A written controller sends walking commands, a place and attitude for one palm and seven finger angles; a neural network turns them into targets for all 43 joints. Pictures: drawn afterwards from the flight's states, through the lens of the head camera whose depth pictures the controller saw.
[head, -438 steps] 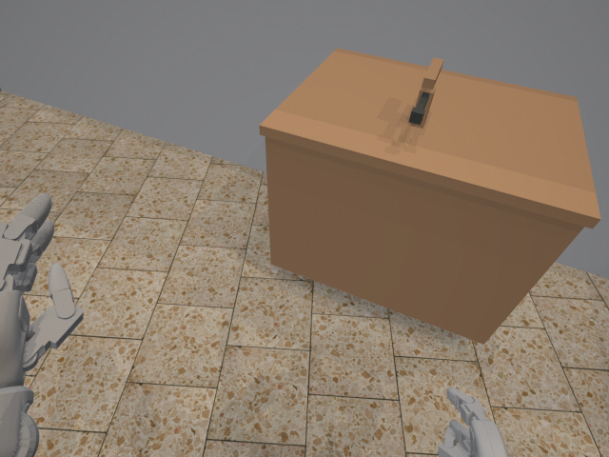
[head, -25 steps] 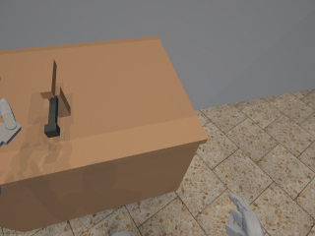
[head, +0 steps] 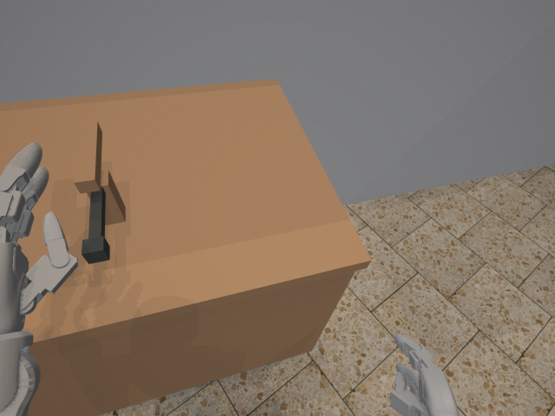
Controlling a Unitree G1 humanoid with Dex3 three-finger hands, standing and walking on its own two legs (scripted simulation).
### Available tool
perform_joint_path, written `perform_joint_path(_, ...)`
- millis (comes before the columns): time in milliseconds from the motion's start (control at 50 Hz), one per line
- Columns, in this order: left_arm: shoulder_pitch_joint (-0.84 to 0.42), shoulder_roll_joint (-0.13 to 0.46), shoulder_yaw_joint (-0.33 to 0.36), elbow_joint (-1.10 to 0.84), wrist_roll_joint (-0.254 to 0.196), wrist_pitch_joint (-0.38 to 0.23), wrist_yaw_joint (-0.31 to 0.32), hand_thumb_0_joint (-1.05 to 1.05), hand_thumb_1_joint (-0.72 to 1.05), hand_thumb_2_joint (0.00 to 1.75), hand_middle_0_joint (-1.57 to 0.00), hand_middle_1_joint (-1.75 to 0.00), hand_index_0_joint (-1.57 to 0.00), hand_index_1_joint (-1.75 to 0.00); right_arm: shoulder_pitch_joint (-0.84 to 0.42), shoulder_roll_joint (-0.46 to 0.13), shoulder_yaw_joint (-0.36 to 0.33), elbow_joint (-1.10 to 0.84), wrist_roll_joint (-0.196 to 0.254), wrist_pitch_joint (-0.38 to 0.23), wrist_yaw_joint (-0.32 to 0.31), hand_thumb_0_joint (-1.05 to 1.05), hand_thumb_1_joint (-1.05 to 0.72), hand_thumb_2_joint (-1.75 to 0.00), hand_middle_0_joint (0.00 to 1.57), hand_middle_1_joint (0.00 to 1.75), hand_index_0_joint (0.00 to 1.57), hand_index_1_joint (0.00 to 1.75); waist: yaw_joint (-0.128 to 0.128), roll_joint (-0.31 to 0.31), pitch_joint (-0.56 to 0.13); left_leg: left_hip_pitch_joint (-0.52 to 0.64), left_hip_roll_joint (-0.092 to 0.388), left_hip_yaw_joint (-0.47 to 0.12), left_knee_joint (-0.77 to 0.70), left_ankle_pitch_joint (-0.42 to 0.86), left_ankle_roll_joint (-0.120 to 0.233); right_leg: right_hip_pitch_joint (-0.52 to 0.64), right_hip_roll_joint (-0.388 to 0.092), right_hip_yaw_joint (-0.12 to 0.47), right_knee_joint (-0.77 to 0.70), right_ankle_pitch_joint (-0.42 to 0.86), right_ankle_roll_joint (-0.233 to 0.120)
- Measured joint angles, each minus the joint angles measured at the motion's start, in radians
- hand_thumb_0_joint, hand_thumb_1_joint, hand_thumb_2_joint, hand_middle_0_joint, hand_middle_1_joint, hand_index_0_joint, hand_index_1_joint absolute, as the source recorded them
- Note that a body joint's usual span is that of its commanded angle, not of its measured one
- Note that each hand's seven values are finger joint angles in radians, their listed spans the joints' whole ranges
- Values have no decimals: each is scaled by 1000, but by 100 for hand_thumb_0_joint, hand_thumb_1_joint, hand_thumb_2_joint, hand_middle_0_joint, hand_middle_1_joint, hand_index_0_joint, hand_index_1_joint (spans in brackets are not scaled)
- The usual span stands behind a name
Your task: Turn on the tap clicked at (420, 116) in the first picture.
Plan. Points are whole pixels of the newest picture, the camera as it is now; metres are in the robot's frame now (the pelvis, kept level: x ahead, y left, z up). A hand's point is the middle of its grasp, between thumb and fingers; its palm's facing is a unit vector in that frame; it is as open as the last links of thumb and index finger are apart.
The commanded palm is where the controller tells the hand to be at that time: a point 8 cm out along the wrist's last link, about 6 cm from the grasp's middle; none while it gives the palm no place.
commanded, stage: come to a stop and stand still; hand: left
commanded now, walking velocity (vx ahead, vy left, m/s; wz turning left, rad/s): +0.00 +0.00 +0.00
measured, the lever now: (96, 250) +0.31 +0.30 +0.04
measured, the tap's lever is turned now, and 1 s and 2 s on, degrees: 0 0 0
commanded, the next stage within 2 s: look again from close up in 0.28 s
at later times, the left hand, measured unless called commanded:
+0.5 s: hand (66, 256) +0.23 +0.25 +0.16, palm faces +0.38 -0.85 -0.36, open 7.4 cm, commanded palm +0.17 +0.28 +0.18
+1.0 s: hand (73, 270) +0.22 +0.24 +0.16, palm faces +0.37 -0.85 -0.37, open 7.4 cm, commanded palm +0.15 +0.27 +0.18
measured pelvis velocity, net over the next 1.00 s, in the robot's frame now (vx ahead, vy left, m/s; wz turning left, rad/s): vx -0.01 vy -0.01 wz -0.01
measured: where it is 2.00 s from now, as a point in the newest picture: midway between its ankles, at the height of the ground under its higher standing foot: outside the picture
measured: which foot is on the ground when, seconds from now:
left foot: down 0.00-1.00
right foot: down 0.00-1.00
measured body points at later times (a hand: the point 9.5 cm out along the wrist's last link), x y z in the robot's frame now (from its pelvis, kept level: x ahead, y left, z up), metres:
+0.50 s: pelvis +0.01 +0.00 +0.00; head +0.04 +0.03 +0.45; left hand +0.21 +0.30 +0.18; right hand +0.19 -0.22 -0.07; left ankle +0.02 +0.10 -0.74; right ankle +0.01 -0.15 -0.74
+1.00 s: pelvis -0.01 -0.01 +0.00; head +0.03 +0.01 +0.45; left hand +0.19 +0.28 +0.18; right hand +0.18 -0.23 -0.07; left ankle +0.02 +0.10 -0.74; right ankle +0.01 -0.15 -0.74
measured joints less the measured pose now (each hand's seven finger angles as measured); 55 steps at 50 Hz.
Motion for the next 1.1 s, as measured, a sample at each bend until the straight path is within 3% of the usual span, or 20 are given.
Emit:
perform_joint_path(100, 27, 41, 19, 5, -8, 16, -11, 2, 89, 90, -21, -30, -20, -30, -32, 11, 2, -31, 3, 24, -2, 1, -90, -90, 20, 30, 20, 30, -16, 1, 1, 10, -3, 4, -8, -5, 3, 10, -3, 4, -11, -2, 4)
perform_joint_path(180, 41, 59, 46, -10, -19, 27, -10, 2, 89, 90, -22, -30, -21, -30, -36, 8, 1, -47, 6, 39, -5, 1, -90, -90, 20, 30, 20, 30, -14, -2, 8, 15, -5, 5, -13, -6, 4, 15, -4, 4, -17, -3, 6)
perform_joint_path(340, 43, 31, 25, -31, -18, 35, -2, 2, 89, 90, -21, -30, -20, -30, -18, -10, -10, -40, 7, 61, -8, 1, -90, -90, 20, 30, 20, 30, 0, 0, 9, 19, -9, 3, -17, -7, 6, 22, -7, 2, -24, -3, 9)
perform_joint_path(600, 66, 41, 27, -20, -23, 46, 5, 2, 89, 90, -21, -30, -20, -30, 3, -9, -13, -34, 11, 82, -14, 1, -90, -90, 20, 30, 20, 30, -21, 11, 4, 21, -5, -1, -22, -1, 4, 26, -4, -2, -31, 3, 5)
perform_joint_path(820, 72, 36, 24, -9, -26, 51, 5, 2, 89, 90, -21, -30, -21, -30, 9, -13, -18, -32, 15, 88, -20, 1, -90, -90, 20, 30, 20, 30, -16, 16, -6, 27, -4, 1, -28, 6, 1, 27, -2, 1, -29, 6, 3)
perform_joint_path(1100, 64, 61, 53, -78, -37, 22, -16, 2, 89, 90, -21, -30, -20, -30, -37, 8, -17, -87, 8, 80, -3, 1, -90, -90, 20, 30, 20, 30, -1, 16, 50, -72, 33, -1, 36, 21, -26, -91, 30, 4, 64, 7, -29)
